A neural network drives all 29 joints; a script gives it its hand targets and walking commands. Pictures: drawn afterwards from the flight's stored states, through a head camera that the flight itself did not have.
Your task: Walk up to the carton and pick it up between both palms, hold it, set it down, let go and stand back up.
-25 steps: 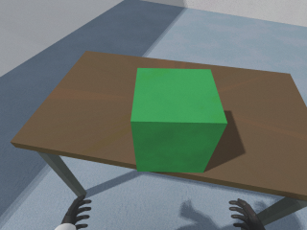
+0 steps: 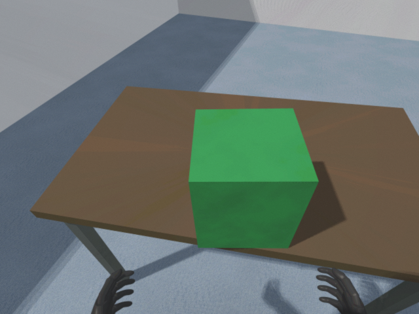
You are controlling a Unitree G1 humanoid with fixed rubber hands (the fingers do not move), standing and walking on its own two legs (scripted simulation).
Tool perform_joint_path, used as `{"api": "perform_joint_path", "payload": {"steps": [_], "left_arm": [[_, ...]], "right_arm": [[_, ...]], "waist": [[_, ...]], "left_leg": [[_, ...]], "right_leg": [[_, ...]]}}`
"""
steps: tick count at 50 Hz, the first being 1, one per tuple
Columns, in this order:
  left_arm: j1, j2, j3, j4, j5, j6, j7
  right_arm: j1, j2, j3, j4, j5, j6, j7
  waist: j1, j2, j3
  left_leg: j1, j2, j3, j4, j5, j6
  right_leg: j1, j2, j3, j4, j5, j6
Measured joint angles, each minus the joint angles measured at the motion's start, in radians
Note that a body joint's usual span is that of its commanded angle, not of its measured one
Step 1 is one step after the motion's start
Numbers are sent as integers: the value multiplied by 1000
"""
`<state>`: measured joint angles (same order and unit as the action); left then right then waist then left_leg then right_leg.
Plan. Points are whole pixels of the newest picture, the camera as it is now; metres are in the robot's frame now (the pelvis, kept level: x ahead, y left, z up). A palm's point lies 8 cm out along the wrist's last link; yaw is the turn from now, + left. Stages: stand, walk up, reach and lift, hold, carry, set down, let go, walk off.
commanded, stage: reach and lift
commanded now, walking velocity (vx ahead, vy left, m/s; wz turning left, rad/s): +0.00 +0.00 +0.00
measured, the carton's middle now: (243, 181) +0.40 -0.03 +0.03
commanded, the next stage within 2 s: none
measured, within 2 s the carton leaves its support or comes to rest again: neither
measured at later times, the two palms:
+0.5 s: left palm (106, 304) +0.16 +0.22 -0.02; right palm (355, 299) +0.17 -0.21 -0.02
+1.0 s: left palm (109, 248) +0.23 +0.22 +0.04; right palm (353, 248) +0.24 -0.21 +0.04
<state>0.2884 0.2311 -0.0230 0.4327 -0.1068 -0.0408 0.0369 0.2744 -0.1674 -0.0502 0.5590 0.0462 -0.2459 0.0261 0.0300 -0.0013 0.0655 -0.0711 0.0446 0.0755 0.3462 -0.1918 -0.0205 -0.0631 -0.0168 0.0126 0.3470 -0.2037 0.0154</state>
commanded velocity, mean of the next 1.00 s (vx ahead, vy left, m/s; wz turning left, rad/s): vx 0.00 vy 0.00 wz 0.00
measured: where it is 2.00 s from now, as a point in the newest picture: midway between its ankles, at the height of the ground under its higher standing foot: outside the picture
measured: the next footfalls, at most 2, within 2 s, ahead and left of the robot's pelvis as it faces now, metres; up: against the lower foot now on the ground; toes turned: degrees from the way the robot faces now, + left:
none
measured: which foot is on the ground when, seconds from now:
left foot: down 0.00-1.00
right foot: down 0.00-1.00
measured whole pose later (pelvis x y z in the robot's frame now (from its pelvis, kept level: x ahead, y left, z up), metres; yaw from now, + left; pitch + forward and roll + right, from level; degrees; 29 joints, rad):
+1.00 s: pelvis +0.01 +0.00 +0.00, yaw +0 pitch -4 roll +0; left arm 0.20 0.26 -0.01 -0.02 -0.23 0.16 0.06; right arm 0.22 -0.21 -0.02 0.06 0.25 0.02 -0.06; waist 0.04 0.00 0.05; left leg -0.05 0.04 0.06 0.31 -0.19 -0.03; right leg -0.04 -0.01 0.03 0.30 -0.20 0.01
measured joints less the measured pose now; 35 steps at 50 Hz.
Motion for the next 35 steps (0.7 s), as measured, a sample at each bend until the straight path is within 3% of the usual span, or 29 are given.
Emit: {"api": "perform_joint_path", "payload": {"steps": [10, 24, 31, 35], "left_arm": [[34, 4, -15, -52, -16, -65, 10], [45, 39, -65, -121, -117, -144, 20], [13, 40, -85, -139, -130, -187, 34], [-12, 35, -85, -152, -128, -162, 37]], "right_arm": [[36, 0, 21, -67, 72, -4, -4], [65, 34, 22, -222, 91, 22, -27], [35, 28, 27, -259, 128, 17, -28], [10, 18, 34, -266, 137, 38, -32]], "waist": [[18, -20, -16], [10, -17, -31], [6, -22, -28], [6, -20, -26]], "left_leg": [[23, 6, -8, -15, 5, -8], [-1, 2, -16, 0, 4, -9], [-14, 0, -19, 18, -6, -7], [-9, -2, -18, 16, -9, -5]], "right_leg": [[24, 9, -3, -14, 3, -9], [-7, 6, -2, 19, -10, -9], [-16, 6, 0, 29, -16, -7], [-11, 5, 4, 24, -16, -6]]}}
